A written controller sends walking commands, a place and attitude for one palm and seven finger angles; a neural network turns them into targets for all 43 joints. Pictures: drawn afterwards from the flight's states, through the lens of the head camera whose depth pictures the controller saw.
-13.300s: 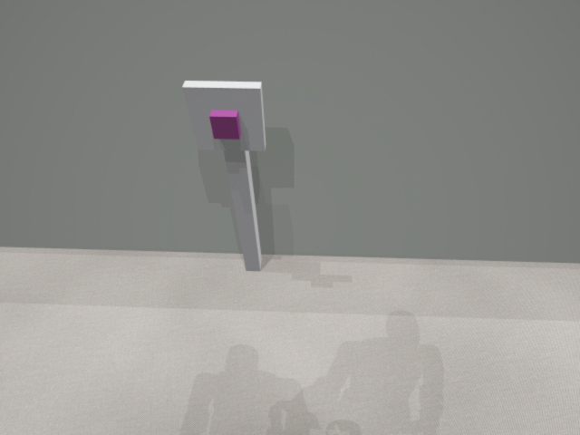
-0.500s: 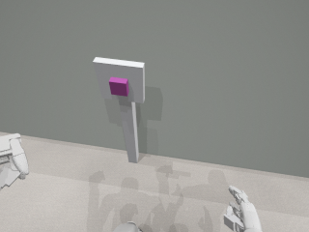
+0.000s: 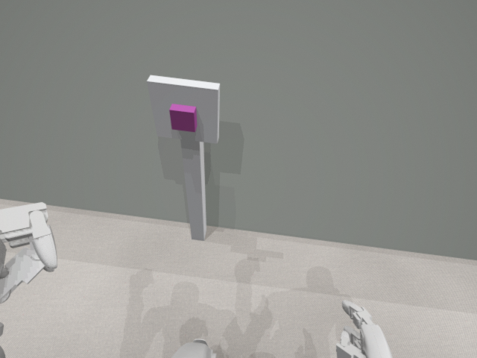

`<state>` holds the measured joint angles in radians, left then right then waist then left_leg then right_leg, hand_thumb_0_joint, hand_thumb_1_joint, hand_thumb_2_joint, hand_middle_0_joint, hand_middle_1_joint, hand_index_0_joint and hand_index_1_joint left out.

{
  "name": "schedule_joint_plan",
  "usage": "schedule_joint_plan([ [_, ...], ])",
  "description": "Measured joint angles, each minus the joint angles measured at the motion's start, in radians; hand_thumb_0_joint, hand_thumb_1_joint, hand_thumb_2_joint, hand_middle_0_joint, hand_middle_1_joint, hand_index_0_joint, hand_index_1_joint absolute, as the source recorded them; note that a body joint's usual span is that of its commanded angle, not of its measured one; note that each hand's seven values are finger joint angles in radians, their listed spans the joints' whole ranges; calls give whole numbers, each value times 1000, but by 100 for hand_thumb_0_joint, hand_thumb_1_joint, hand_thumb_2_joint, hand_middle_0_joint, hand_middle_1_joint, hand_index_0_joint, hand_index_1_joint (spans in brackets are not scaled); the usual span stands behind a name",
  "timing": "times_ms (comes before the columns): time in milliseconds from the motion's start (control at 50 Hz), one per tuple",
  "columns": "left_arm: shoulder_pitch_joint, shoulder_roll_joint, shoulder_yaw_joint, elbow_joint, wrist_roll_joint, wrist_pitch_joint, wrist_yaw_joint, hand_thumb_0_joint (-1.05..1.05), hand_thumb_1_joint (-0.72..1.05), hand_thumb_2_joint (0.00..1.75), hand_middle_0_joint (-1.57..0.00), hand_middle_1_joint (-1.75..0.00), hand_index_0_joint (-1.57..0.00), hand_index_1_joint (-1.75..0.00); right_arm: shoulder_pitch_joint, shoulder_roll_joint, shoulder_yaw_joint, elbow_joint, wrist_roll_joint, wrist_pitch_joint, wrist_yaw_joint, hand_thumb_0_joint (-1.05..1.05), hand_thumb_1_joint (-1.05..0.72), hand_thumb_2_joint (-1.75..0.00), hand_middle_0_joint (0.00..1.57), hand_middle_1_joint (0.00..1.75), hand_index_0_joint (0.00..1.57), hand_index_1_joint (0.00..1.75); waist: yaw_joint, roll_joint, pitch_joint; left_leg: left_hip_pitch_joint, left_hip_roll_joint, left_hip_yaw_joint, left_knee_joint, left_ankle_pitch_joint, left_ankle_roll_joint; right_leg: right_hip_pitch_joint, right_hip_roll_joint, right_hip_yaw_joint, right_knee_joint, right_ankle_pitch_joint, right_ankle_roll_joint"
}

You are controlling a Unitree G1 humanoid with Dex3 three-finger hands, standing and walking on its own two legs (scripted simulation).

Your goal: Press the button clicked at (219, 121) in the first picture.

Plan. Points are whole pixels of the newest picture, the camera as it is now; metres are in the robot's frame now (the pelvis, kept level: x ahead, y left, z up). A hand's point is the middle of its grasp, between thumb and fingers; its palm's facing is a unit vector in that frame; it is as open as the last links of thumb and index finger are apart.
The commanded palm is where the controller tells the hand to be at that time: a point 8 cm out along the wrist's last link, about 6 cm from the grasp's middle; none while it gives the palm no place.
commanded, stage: stop stepping back and stand still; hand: left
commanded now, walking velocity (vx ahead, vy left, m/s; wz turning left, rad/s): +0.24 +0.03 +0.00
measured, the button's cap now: (184, 117) +0.68 +0.22 -0.01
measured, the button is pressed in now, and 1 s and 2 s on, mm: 0 0 0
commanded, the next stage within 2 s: let the arm hang, fingers relaxed in 0.72 s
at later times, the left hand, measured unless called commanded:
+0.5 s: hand out of the picture +0.11 +0.27 +0.17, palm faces +0.46 -0.82 -0.33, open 3.1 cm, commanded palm +0.05 +0.30 +0.19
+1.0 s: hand out of the picture +0.07 +0.24 -0.10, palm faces +0.14 -0.94 -0.30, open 3.0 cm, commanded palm none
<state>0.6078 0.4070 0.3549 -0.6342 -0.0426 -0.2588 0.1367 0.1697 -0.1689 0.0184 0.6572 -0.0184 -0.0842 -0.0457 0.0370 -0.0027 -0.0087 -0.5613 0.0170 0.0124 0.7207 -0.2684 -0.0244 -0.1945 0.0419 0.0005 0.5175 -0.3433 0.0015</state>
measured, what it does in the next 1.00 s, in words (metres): steps on the spot: left foot, then left foot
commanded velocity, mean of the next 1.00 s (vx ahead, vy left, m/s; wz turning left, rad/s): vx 0.11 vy -0.02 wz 0.00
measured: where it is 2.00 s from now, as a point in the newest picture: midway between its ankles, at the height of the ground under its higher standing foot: outside the picture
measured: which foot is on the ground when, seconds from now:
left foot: up 0.00-0.04, down 0.06-0.30, up 0.32-0.44, down 0.46-1.00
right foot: down 0.00-1.00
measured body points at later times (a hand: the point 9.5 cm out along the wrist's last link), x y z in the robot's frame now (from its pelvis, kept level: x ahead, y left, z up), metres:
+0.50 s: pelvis -0.08 +0.02 +0.00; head -0.11 +0.04 +0.45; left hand +0.08 +0.31 +0.18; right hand +0.06 -0.24 -0.08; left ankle -0.02 +0.11 -0.73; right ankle -0.06 -0.10 -0.72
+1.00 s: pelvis -0.08 +0.03 -0.01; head -0.09 +0.02 +0.44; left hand +0.06 +0.29 -0.08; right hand +0.05 -0.22 -0.13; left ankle -0.05 +0.13 -0.73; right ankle -0.10 -0.08 -0.73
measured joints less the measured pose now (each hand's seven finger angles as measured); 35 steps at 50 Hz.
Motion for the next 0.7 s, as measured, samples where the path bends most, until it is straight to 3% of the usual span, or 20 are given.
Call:
schedule_joint_plan([
  [40, 3, -3, -3, 0, 3, 13, -1, 1, 89, 90, -131, -150, -131, -150, 19, -4, 8, -2, 6, 17, -12, 1, -90, -89, 21, 30, 20, 30, -12, -16, -19, 82, -14, 10, -46, 30, 4, -7, -13, 7, 3, -3, 11],
  [100, -24, 15, 19, 22, -5, 30, 1, 1, 89, 90, -131, -150, -131, -150, 19, -6, 5, -20, 17, 10, -24, 2, -91, -89, 21, 30, 20, 30, -37, -41, 2, 145, -34, 21, -167, 116, 78, -44, -28, 16, 56, -27, 18],
  [140, -22, 27, 37, 41, -13, 45, 4, 1, 89, 90, -131, -150, -131, -150, 15, -1, 5, -31, 11, -9, -20, 2, -91, -89, 21, 30, 20, 30, -45, -52, 17, 163, -35, 34, -215, 145, 92, -75, -14, 33, 117, -106, 12],
  [180, 4, 30, 45, 33, -11, 62, 10, 2, 89, 90, -131, -150, -130, -150, 26, 1, 8, -50, 8, -28, -16, 2, -91, -89, 21, 30, 20, 30, -60, -44, 20, 183, -25, 30, -271, 183, 89, -78, 3, 17, 122, -129, 2],
  [240, 64, 35, 46, -1, -5, 73, 16, 2, 89, 90, -131, -150, -130, -150, 57, -1, 14, -82, 12, -36, -13, 2, -91, -89, 21, 30, 20, 30, -79, -38, 1, 185, -25, 23, -306, 177, 74, -21, 5, -29, -10, -101, -10],
  [280, 86, 29, 34, -11, -1, 73, 14, 2, 89, 90, -131, -150, -130, -150, 64, -12, 9, -91, 9, -28, -14, 1, -90, -89, 21, 30, 20, 30, -85, -18, 2, 170, -22, 11, -289, 140, 58, -5, 10, -46, -71, -5, -26],
  [320, 96, 28, 23, -12, 0, 73, 11, 2, 89, 90, -131, -150, -130, -150, 69, -25, -1, -79, 7, -13, -17, 1, -90, -89, 21, 30, 20, 30, -75, -5, 1, 137, -22, -1, -208, 44, 34, -7, 10, -56, -76, 41, -39],
  [360, 101, 18, 21, -8, 2, 73, 17, 2, 89, 89, -131, -150, -130, -150, 76, -37, -8, -51, 7, 8, -18, 1, -90, -89, 21, 30, 20, 30, -47, -13, -13, 113, -28, -5, -62, -4, 23, -18, 0, -45, -62, 82, -52],
  [400, 82, -8, 12, 18, 10, 71, 28, 1, 89, 89, -131, -150, -130, -150, 90, -50, -14, -24, 7, 18, -23, 1, -90, -89, 21, 30, 20, 30, -25, -18, -34, 137, -19, 1, -4, -45, 30, -32, -19, -50, -33, 95, -44],
  [440, 38, -37, -2, 54, 20, 73, 39, 1, 89, 90, -131, -150, -131, -150, 108, -68, -19, -8, 8, 15, -35, 1, -90, -89, 21, 30, 20, 30, -21, -3, -56, 202, 4, -1, -62, -95, 43, -54, -28, -72, 15, 56, -26],
  [480, -31, -59, -11, 94, 26, 80, 46, 1, 89, 90, -131, -150, -131, -150, 108, -73, -25, 2, 9, 6, -47, 1, -91, -89, 21, 30, 20, 30, -34, -3, -44, 212, -3, -9, -99, -15, 60, -83, -36, -77, 91, -12, -17],
  [520, -75, -65, -5, 128, 30, 89, 47, 1, 89, 90, -131, -150, -131, -150, 99, -55, -20, 8, 10, -6, -50, 2, -91, -89, 20, 30, 20, 30, -46, -18, -26, 214, -17, -3, -98, 32, 70, -123, -26, -43, 213, -91, -13],
  [580, -62, -44, 10, 121, 33, 99, 41, 2, 89, 90, -131, -150, -130, -150, 107, -9, -5, -4, 8, -29, -32, 2, -91, -89, 20, 29, 20, 30, -75, -26, -24, 235, -19, -10, -166, 68, 71, -155, -4, -43, 322, -115, -19],
  [640, 11, -20, 11, 67, 29, 89, 36, 2, 89, 90, -131, -150, -130, -150, 126, 19, 17, -28, 5, -39, -14, 2, -91, -89, 20, 30, 20, 30, -84, -13, -39, 239, -6, -14, -215, 83, 58, -85, 4, -89, 162, -120, -25],
  [680, 59, 5, 22, 27, 28, 79, 32, 2, 89, 90, -131, -150, -130, -150, 131, 29, 28, -49, 2, -31, -8, 2, -90, -89, 20, 30, 20, 30, -78, -22, -47, 208, -15, -1, -193, 55, 47, -16, -4, -84, -1, -103, -42],
  [700, 65, 6, 21, 20, 27, 73, 28, 2, 89, 90, -131, -150, -130, -150, 121, 26, 27, -51, -1, -23, -7, 1, -90, -89, 21, 30, 20, 30, -67, -11, -39, 184, -9, 0, -152, 18, 42, -20, 2, -82, -30, -18, -54],
])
